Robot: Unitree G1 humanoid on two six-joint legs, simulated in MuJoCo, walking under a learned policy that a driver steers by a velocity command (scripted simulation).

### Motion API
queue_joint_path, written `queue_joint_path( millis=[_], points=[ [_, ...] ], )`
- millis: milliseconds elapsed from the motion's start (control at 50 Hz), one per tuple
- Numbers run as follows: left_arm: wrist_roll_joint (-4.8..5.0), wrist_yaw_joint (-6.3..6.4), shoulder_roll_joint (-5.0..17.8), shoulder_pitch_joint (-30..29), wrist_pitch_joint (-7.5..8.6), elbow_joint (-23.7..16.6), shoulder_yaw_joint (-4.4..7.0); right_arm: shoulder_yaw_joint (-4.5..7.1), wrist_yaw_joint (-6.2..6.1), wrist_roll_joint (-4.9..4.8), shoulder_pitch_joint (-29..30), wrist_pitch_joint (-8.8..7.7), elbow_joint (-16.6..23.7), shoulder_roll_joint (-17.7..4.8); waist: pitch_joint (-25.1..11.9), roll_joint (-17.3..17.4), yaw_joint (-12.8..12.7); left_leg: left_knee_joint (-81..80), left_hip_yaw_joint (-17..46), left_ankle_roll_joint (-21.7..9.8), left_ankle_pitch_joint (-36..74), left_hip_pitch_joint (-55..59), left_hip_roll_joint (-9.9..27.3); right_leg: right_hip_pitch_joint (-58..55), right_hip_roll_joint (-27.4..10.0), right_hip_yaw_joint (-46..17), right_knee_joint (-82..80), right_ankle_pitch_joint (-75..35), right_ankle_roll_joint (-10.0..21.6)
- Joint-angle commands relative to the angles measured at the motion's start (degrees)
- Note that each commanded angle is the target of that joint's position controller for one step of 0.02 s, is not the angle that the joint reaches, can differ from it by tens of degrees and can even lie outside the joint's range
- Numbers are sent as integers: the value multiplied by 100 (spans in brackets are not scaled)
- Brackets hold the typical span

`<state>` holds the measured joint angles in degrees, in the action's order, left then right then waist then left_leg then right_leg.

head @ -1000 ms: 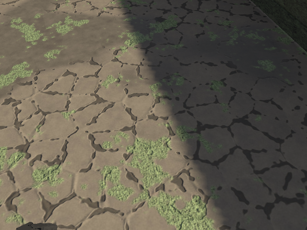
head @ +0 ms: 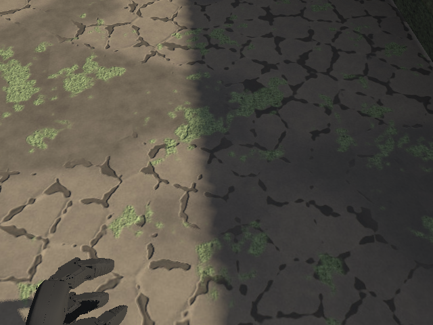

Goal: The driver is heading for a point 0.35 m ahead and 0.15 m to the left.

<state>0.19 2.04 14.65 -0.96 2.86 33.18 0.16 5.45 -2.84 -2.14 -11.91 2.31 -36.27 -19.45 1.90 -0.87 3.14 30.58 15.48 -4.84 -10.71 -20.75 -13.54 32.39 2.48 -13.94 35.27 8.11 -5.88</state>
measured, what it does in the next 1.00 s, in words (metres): walks ahead, turning left: right foot, then left foot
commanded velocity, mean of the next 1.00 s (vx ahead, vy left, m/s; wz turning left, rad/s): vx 0.30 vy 0.00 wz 0.83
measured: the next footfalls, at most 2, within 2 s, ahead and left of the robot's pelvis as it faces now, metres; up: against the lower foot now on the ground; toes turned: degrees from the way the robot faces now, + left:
right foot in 0.04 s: +0.18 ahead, -0.14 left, +0.00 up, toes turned +14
left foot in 0.46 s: +0.04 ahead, +0.10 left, +0.00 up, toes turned +29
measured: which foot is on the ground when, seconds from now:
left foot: down 0.00-0.04, up 0.06-0.44, down 0.46-0.90, up 0.92-1.00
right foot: up 0.00-0.02, down 0.04-0.46, up 0.48-0.86, down 0.88-1.00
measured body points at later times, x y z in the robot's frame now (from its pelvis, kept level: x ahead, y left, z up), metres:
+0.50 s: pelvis +0.05 -0.01 -0.01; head +0.07 +0.03 +0.44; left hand +0.06 +0.32 -0.11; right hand +0.33 -0.19 -0.09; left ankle +0.00 +0.08 -0.74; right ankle +0.14 -0.15 -0.72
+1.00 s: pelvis +0.24 +0.10 +0.00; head +0.27 +0.11 +0.45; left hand +0.15 +0.40 -0.08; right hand +0.50 -0.03 -0.12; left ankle +0.07 +0.11 -0.64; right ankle +0.34 +0.03 -0.73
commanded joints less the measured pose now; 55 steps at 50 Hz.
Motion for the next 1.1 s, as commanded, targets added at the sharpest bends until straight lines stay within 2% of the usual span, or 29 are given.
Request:
queue_joint_path(
  millis=[20, 60, 80, 100, 120, 140, 180, 220, 320, 420, 460, 480, 500, 520, 540, 580, 640, 660, 720, 800, 820, 860, 880, 900, 920, 940, 980, 1040, 1100],
  points=[
    [7, -49, 713, 504, 135, -104, 347, 132, -7, 14, 346, 6, 633, -399, -1062, 1015, -441, 172, 1271, -123, 566, 477, 986, -1545, 31, 352, -1476, -896, 248],
    [-164, 9, 966, 790, 47, -175, 419, -64, 42, 174, -162, -3, 625, 199, -1300, -502, -206, 2626, -171, 352, -2952, -1327, 40, -3349, -1977, -1230, -1204, -3128, 1300],
    [-331, -12, 1133, 848, 1, -105, 481, 25, 192, 152, -659, -104, 855, -293, -1864, -1857, 248, 3703, -407, 607, -2918, -1936, 475, -3466, -3078, -2797, -1512, -2783, 2226],
    [-245, 31, 796, 491, -30, -303, 469, 160, 223, 104, -566, -99, 601, -814, -1464, -1248, 36, 4307, -629, 841, -2373, -2101, 908, -3204, -2661, -2242, -1518, -1981, 2272],
    [-190, 81, 514, 415, -92, -319, 402, 231, 207, 56, -306, -25, 487, -1001, -1123, -671, -132, 4580, -746, 952, -1829, -2156, 1070, -2857, -2108, -1197, -1398, -1359, 1919],
    [-141, 107, 497, 360, -159, -367, 372, 204, 163, 57, -236, 72, 440, -869, -966, -282, -145, 4770, -871, 1006, -1520, -2033, 1180, -2490, -1734, -685, -1421, -1041, 1688],
    [-141, 157, 717, 396, -222, -250, 427, 72, 171, 71, -7, 112, 610, -518, -630, -283, -192, 4458, -1216, 1013, -1086, -1938, 1353, -2007, -1468, -36, -1618, -1257, 1654],
    [-195, 186, 802, 655, -265, -90, 483, -16, 180, 41, 222, 75, 734, -282, -748, -561, -328, 3968, -1390, 1026, -994, -1972, 1483, -2302, -1506, 289, -1690, -1532, 1772],
    [-104, 135, 1072, 610, -290, 77, 652, -29, 258, 66, 381, 59, 770, -268, -1060, -871, -375, 2604, -1518, 918, -793, -1160, 1824, -2403, -1861, 906, -1712, -1369, 1801],
    [51, 19, 1162, 604, -233, 258, 762, 107, 372, 63, 179, 169, 653, -343, -940, -990, -240, 785, -1998, 498, -559, -26, 1601, -2253, -2052, 1503, -1319, -734, 1406],
    [109, -24, 922, 875, -250, 394, 747, 280, 352, 3, -672, 190, 232, -523, -1057, -488, -21, 161, -2026, 94, -868, 1435, 1272, -1183, -1764, 1896, -621, 1836, 952],
    [46, -72, 552, 590, -278, 288, 643, 437, 305, -46, -1525, 123, -7, -964, -664, 788, 324, -727, -323, -539, -2157, 2252, 2194, 465, -1149, 2499, 1350, 2794, 503],
    [-4, -109, 339, 37, -133, -256, 573, 491, 360, 50, -1667, -110, 123, -1675, -479, 1961, 358, -1766, 2994, -1650, -4159, 2606, 3357, 2586, -194, 1609, 2718, 2964, 354],
    [156, -147, 781, -609, 92, -402, 669, 393, 386, 193, -1408, -334, 208, -1308, -153, 1352, 576, -2447, 3345, -1690, -4976, 2359, 3503, 3032, -375, 786, 3095, 2403, 602],
    [222, -181, 1025, -585, 245, -366, 752, 276, 344, 201, -943, -469, 249, -1100, 54, 1270, 231, -2376, 2941, -1389, -4341, 2043, 3366, 2855, -473, 665, 2901, 1758, 760],
    [-12, -183, 1015, -49, 375, -22, 792, 154, 251, 52, -477, -462, 306, -789, -142, 959, -154, -2027, 1722, -931, -2991, 1538, 2828, 1821, -566, 725, 2178, 816, 643],
    [0, -275, 785, 3, 422, 130, 750, 81, 125, 114, -624, -457, 281, -655, -289, 980, -218, -1958, 940, -762, -1956, 1023, 2311, 753, -230, 1032, 1593, -207, 388],
    [-519, -459, 465, 465, 9, 387, 525, 181, 294, 437, -790, -353, 77, -966, -336, 1241, -181, -1960, 610, -657, -1954, 800, 1830, 498, -252, 1366, 1776, -57, 257],
    [-296, -511, 537, 57, -245, 200, 473, 129, 460, 319, -1060, -320, 22, -718, 38, 1195, 24, -2045, 692, -743, -1872, 587, 1777, 301, -256, 1510, 1073, 35, 20],
    [-224, -478, 607, -276, -100, 78, 425, 125, 375, 353, -1331, -433, -139, -768, 193, 1096, 212, -1794, 920, -687, -1224, 1006, 2036, -367, -304, 1465, -239, 226, 212],
    [269, -353, 691, -311, 265, -50, 489, 35, 174, -168, -1263, -469, -142, -447, 344, 891, 65, -1501, 1155, -691, -554, 1008, 2368, -620, -371, 996, -741, -122, 363],
    [121, -256, 982, 653, 512, 280, 624, 14, 98, 27, -1078, -448, -157, -477, -257, 940, -378, -635, 918, -471, 1200, 1283, 2102, -1718, -241, 1256, -1210, -443, 629],
    [-20, -227, 1220, 1339, 559, 372, 699, -66, 113, 148, -1023, -452, -70, -255, -1023, 649, -649, 538, 522, -236, 1277, 967, 1737, -2931, -760, 865, -1056, -688, 876],
    [-199, -215, 1824, 2056, 533, 503, 834, -170, 85, 158, -1415, -497, 86, 59, -1851, -926, -620, 2489, -176, 270, -147, -693, 913, -4851, -1984, -980, -976, -1333, 1655],
    [-95, -302, 1597, 2314, 475, 709, 810, -162, 61, 106, -1722, -559, 18, -102, -1882, -1925, -558, 3740, -344, 508, -2306, -1786, 693, -5121, -2686, -2661, -1578, -970, 2218],
    [15, -306, 1118, 2063, 437, 637, 668, -48, 68, 35, -1441, -561, -75, -521, -1160, -1134, -604, 4349, -231, 545, -2094, -2143, 989, -4514, -2604, -2180, -1631, -910, 2171],
    [-30, -293, 702, 1554, 343, 608, 507, -35, 102, 133, -611, -484, 59, -521, -431, -374, -537, 4356, -542, 589, -1574, -2006, 1261, -3343, -2090, -595, -1573, -2465, 1985],
    [-56, -261, 524, 1195, 360, 759, 388, -111, 168, 155, -521, -394, 80, -73, -311, -643, -226, 3229, -826, 639, -1076, -1430, 1430, -2606, -1569, 474, -1795, -3551, 1760],
    [-15, -188, 795, 956, 275, 910, 425, -255, 206, 223, -241, -380, 170, 257, -542, -668, -167, 1675, -1192, 742, -425, -726, 1478, -2330, -1407, 1038, -1814, -4143, 1760]
  ],
)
